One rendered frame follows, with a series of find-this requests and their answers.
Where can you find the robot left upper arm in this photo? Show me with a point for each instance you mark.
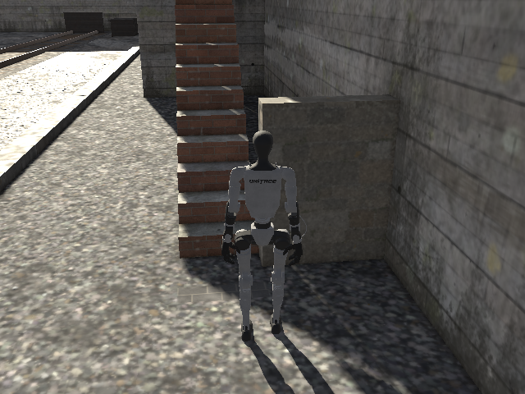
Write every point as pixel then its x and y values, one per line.
pixel 237 174

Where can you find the left robot shin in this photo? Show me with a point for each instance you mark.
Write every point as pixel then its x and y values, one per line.
pixel 245 302

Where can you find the right robot hand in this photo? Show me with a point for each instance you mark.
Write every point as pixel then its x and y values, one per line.
pixel 296 255

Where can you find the robot right upper arm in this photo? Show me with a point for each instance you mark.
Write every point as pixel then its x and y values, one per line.
pixel 288 174

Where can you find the right robot forearm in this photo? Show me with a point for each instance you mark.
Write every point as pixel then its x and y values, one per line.
pixel 295 226

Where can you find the left robot hand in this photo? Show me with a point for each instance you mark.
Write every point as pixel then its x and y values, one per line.
pixel 226 253

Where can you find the robot torso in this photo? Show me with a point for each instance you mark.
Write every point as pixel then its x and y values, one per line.
pixel 262 198

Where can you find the left robot forearm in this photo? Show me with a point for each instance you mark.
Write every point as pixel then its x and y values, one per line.
pixel 229 225

